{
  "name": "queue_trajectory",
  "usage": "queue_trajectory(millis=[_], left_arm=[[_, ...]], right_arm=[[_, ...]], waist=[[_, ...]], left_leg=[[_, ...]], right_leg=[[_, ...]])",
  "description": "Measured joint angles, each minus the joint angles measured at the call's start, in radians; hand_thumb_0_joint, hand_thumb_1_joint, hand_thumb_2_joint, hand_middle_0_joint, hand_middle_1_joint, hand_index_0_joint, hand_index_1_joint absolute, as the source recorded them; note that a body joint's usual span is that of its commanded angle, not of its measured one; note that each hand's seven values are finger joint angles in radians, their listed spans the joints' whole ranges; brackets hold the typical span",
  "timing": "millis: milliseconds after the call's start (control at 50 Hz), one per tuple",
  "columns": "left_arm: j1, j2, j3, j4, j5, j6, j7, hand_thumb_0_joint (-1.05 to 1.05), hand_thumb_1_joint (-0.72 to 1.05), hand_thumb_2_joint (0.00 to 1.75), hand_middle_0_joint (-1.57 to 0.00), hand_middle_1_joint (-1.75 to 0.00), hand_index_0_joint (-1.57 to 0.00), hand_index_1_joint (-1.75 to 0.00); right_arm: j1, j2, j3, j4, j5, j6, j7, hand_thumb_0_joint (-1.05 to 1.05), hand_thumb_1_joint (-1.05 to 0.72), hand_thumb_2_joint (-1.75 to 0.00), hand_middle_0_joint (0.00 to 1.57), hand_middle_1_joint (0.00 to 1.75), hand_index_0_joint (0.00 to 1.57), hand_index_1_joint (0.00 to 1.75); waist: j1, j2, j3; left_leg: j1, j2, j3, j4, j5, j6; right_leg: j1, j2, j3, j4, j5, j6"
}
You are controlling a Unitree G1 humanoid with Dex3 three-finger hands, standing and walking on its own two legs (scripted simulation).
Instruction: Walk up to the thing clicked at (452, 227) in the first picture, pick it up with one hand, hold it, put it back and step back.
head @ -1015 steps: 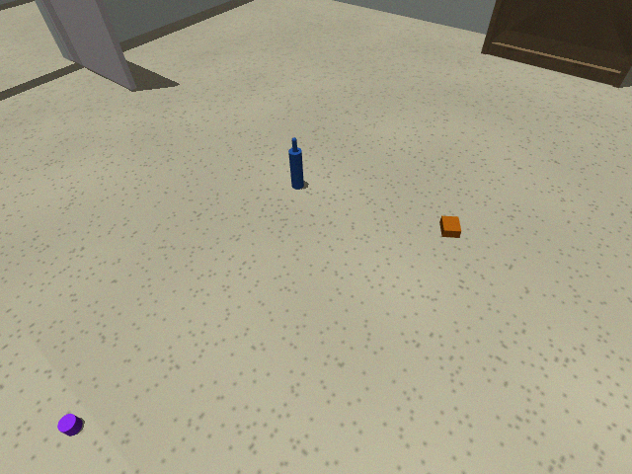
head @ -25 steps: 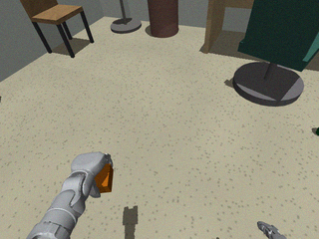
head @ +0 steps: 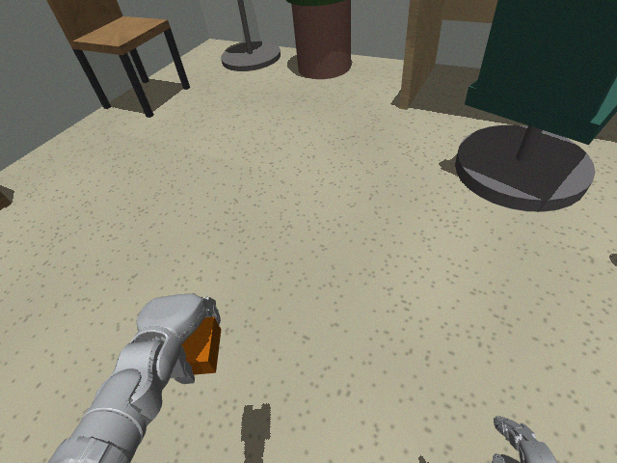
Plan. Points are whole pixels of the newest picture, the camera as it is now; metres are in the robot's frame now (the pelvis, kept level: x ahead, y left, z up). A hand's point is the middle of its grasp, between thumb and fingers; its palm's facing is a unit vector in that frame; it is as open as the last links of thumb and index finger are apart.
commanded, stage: hold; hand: left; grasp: from above
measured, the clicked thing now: (187, 346) +0.31 +0.23 -0.05
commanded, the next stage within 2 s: crouch in 0.64 s
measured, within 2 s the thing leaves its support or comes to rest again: neither
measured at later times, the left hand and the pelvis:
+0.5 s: hand (180, 343) +0.30 +0.23 -0.03, palm faces -0.41 -0.06 -0.91, open 9.8 cm; pelvis +0.01 +0.00 +0.00, yaw +0 degrees
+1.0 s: hand (184, 354) +0.30 +0.23 -0.05, palm faces -0.45 -0.05 -0.89, open 9.8 cm; pelvis +0.00 +0.00 +0.00, yaw +1 degrees
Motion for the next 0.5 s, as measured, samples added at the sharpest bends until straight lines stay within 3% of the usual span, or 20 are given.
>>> queue_trajectory(millis=[300,500], left_arm=[[0.02,0.005,0.008,-0.02,0.005,-0.017,-0.015,0.0,0.07,0.39,-0.71,-0.47,-0.73,-0.44],[0.009,0.0,0.002,-0.022,0.009,-0.002,0.007,0.0,0.07,0.39,-0.71,-0.47,-0.73,-0.44]], right_arm=[[-0.008,0.004,0.003,-0.014,0.001,0.003,-0.004,0.01,-0.9,-0.89,0.2,0.3,0.2,0.3],[-0.007,0.003,-0.004,0.004,0.001,0.009,-0.003,0.01,-0.9,-0.89,0.2,0.3,0.2,0.3]], waist=[[0.005,-0.001,0.011],[0.01,0.001,0.008]], left_leg=[[0.014,-0.001,0.002,-0.019,0.006,0.001],[0.021,-0.002,0.0,-0.024,0.005,0.001]], right_leg=[[0.013,-0.001,0.002,-0.017,0.006,0.0],[0.023,-0.002,-0.001,-0.027,0.006,0.002]])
